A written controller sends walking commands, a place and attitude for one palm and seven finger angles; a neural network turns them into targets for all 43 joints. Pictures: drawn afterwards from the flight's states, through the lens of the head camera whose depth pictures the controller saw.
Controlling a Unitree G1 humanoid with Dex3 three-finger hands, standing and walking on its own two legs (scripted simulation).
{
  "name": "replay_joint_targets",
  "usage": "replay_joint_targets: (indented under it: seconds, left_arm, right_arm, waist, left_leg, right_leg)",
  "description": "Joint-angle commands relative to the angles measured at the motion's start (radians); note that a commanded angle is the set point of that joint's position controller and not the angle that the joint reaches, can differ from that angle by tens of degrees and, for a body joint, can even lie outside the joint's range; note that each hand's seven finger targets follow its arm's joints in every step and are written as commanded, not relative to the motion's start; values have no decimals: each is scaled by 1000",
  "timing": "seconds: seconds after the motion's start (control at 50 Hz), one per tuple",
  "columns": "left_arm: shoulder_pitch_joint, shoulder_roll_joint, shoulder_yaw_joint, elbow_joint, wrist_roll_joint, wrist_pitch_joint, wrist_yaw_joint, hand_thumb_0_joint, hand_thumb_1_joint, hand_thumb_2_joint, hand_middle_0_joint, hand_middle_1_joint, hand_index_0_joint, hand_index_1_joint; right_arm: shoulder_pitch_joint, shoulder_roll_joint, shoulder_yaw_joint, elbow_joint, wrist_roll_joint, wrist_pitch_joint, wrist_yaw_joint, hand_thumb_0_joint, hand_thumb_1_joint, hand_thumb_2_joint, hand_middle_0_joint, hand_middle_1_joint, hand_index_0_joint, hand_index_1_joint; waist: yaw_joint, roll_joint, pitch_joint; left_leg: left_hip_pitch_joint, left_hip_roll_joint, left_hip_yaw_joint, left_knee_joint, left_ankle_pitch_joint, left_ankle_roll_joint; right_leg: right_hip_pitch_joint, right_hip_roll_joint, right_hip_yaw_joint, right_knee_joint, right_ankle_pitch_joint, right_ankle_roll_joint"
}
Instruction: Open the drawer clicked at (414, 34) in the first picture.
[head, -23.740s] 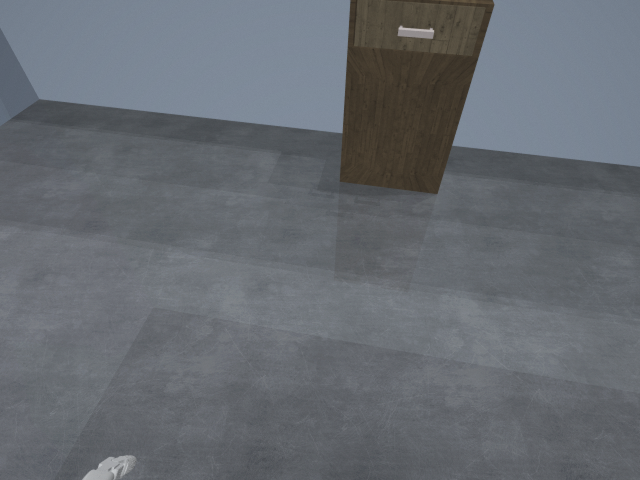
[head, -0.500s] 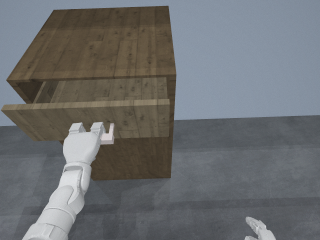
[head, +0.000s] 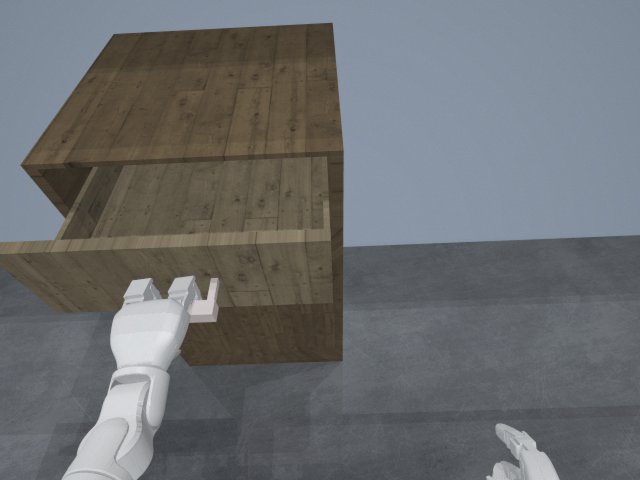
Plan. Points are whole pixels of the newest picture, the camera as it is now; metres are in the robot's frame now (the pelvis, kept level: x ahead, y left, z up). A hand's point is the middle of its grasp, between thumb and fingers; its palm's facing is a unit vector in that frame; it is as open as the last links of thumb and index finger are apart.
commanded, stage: pull the drawer open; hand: left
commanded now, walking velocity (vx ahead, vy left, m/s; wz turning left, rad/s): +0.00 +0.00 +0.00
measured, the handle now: (173, 299) +0.35 +0.23 +0.01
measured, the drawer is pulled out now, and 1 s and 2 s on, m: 0.16 0.28 0.30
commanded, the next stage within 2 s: open the thumb to release the handle in 1.46 s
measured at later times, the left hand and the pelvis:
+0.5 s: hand (159, 392) +0.23 +0.22 -0.01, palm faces +0.01 -0.08 -1.00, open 5.7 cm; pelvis +0.00 +0.00 +0.00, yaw +0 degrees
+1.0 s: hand (148, 438) +0.18 +0.22 -0.01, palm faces +0.00 -0.10 -1.00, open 5.7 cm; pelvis +0.00 +0.00 -0.01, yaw -1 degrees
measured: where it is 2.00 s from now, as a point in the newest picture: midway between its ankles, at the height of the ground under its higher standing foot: outside the picture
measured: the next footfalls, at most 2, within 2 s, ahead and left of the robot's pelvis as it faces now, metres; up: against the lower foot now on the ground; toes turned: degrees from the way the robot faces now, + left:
none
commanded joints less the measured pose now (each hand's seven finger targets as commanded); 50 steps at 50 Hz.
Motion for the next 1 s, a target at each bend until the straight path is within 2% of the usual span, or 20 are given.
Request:
replay_joint_targets:
  seconds: [0.0, 0.06, 0.12, 0.16, 0.2, 0.24, 0.32, 0.34, 0.44, 0.48, 0.54, 0.56, 0.58, 0.62, 0.66, 0.76, 0.82, 0.94, 0.96, 0.98]
  left_arm:
    - [-72, 123, 64, -252, -5, -1, 60, 0, 900, 900, -400, -1350, -400, -1350]
    - [-27, 157, 99, -277, -6, 1, 61, 0, 900, 900, -400, -1350, -400, -1350]
    - [35, 127, 82, -320, -7, 2, 62, 0, 900, 900, -400, -1350, -400, -1350]
    - [60, 143, 96, -339, 0, 4, 66, 0, 900, 900, -400, -1350, -400, -1350]
    - [74, 116, 74, -361, 0, 6, 70, 0, 900, 900, -400, -1350, -400, -1350]
    - [99, 135, 98, -389, 2, 5, 73, 0, 900, 900, -400, -1350, -400, -1350]
    - [138, 113, 78, -415, 11, 10, 77, 0, 900, 900, -400, -1350, -400, -1350]
    - [150, 117, 82, -435, 10, 11, 78, 0, 900, 900, -400, -1350, -400, -1350]
    - [223, 105, 76, -465, 7, 16, 81, 0, 900, 900, -400, -1350, -400, -1350]
    - [189, 94, 56, -478, 12, 14, 80, 0, 900, 900, -400, -1350, -400, -1350]
    - [257, 83, 47, -515, 14, 15, 82, 0, 900, 900, -400, -1350, -400, -1350]
    - [282, 80, 42, -525, 15, 12, 83, 0, 900, 900, -400, -1350, -400, -1350]
    - [307, 94, 62, -526, 9, 14, 81, 0, 900, 900, -400, -1350, -400, -1350]
    - [345, 74, 39, -540, 7, 14, 78, 0, 900, 900, -400, -1350, -400, -1350]
    - [364, 104, 69, -559, 10, 7, 79, 0, 900, 900, -400, -1350, -400, -1350]
    - [485, 101, 72, -598, 7, -5, 83, 0, 900, 900, -400, -1350, -400, -1350]
    - [484, 102, 75, -604, 10, -8, 86, 0, 900, 900, -400, -1350, -400, -1350]
    - [582, 114, 98, -645, 0, -23, 100, 0, 900, 900, -400, -1350, -400, -1350]
    - [586, 108, 88, -640, 4, -24, 103, 0, 900, 900, -400, -1350, -400, -1350]
    - [561, 115, 94, -652, 2, -24, 103, 0, 900, 900, -400, -1350, -400, -1350]
  right_arm:
    - [-96, -104, -28, -147, -4, -50, -8, 0, -900, -900, 200, 300, 200, 300]
    - [-109, -105, -25, -150, -4, -50, -7, 0, -900, -900, 200, 300, 200, 300]
    - [-123, -98, -23, -159, -5, -52, -2, 0, -900, -900, 200, 300, 200, 300]
    - [-133, -97, -21, -163, -7, -51, -1, 0, -900, -900, 200, 300, 200, 300]
    - [-142, -94, -18, -166, -9, -54, 3, 0, -900, -900, 200, 300, 200, 300]
    - [-153, -96, -19, -171, -9, -52, 2, 0, -900, -900, 200, 300, 200, 300]
    - [-163, -87, -14, -175, -13, -53, 6, 0, -900, -900, 200, 300, 200, 300]
    - [-172, -89, -13, -178, -14, -52, 7, 0, -900, -900, 200, 300, 200, 300]
    - [-181, -84, -9, -187, -16, -48, 10, 0, -900, -900, 200, 300, 200, 300]
    - [-187, -81, -6, -186, -15, -49, 12, 0, -900, -900, 200, 300, 200, 300]
    - [-193, -78, -6, -198, -19, -49, 15, 0, -900, -900, 200, 300, 200, 300]
    - [-189, -75, -3, -199, -23, -52, 18, 0, -900, -900, 200, 300, 200, 300]
    - [-187, -75, -6, -200, -18, -50, 18, 0, -900, -900, 200, 300, 200, 300]
    - [-192, -74, -1, -206, -20, -50, 22, 0, -900, -900, 200, 300, 200, 300]
    - [-202, -74, 2, -209, -24, -49, 22, 0, -900, -900, 200, 300, 200, 300]
    - [-202, -71, 7, -221, -27, -50, 33, 0, -900, -900, 200, 300, 200, 300]
    - [-202, -72, 5, -222, -26, -45, 38, 0, -900, -900, 200, 300, 200, 300]
    - [-202, -73, 6, -239, -31, -46, 42, 0, -900, -900, 200, 300, 200, 300]
    - [-200, -73, 9, -239, -34, -48, 43, 0, -900, -900, 200, 300, 200, 300]
    - [-202, -74, 5, -236, -31, -44, 42, 0, -900, -900, 200, 300, 200, 300]
  waist:
    - [23, -60, -259]
    - [32, -57, -247]
    - [36, -47, -233]
    - [43, -36, -226]
    - [37, -48, -217]
    - [45, -44, -215]
    - [45, -43, -202]
    - [48, -17, -207]
    - [50, -47, -195]
    - [41, -40, -166]
    - [54, -22, -194]
    - [55, -43, -207]
    - [59, -50, -205]
    - [57, -58, -184]
    - [65, -51, -182]
    - [73, -45, -175]
    - [63, -56, -142]
    - [77, -44, -156]
    - [72, -68, -150]
    - [67, -51, -139]
  left_leg:
    - [113, -45, 18, -70, 388, 24]
    - [108, -45, 18, -73, 388, 21]
    - [115, -45, 18, -72, 389, 20]
    - [121, -43, 17, -73, 395, 18]
    - [121, -42, 14, -72, 376, 19]
    - [126, -41, 13, -75, 384, 16]
    - [126, -42, 9, -66, 373, 15]
    - [136, -40, 8, -68, 392, 12]
    - [127, -40, 2, -62, 371, 11]
    - [121, -39, -1, -63, 335, 13]
    - [141, -37, -1, -56, 373, 12]
    - [144, -37, 0, -48, 376, 14]
    - [139, -37, -1, -48, 384, 13]
    - [123, -39, -2, -44, 365, 14]
    - [118, -40, 0, -42, 361, 13]
    - [109, -40, -1, -27, 371, 13]
    - [87, -40, -5, -25, 331, 14]
    - [79, -42, -7, -8, 326, 13]
    - [70, -43, -7, 1, 309, 15]
    - [66, -42, -8, -4, 293, 14]
  right_leg:
    - [207, 9, -12, -82, 419, -13]
    - [216, 7, -5, -80, 428, -13]
    - [209, 8, -9, -81, 423, -15]
    - [201, 9, -7, -78, 411, -17]
    - [188, 10, -11, -78, 390, -16]
    - [192, 12, -9, -78, 385, -20]
    - [173, 12, -13, -69, 372, -19]
    - [173, 12, -10, -69, 376, -23]
    - [167, 15, -16, -63, 353, -22]
    - [139, 13, -17, -65, 317, -21]
    - [146, 17, -16, -57, 331, -25]
    - [147, 14, -17, -52, 338, -21]
    - [159, 14, -14, -52, 358, -22]
    - [153, 13, -14, -49, 355, -19]
    - [154, 14, 1, -46, 358, -22]
    - [147, 15, 9, -33, 367, -23]
    - [121, 16, 8, -32, 331, -24]
    - [114, 16, 22, -19, 335, -28]
    - [98, 15, 27, -15, 319, -24]
    - [93, 15, 20, -16, 307, -25]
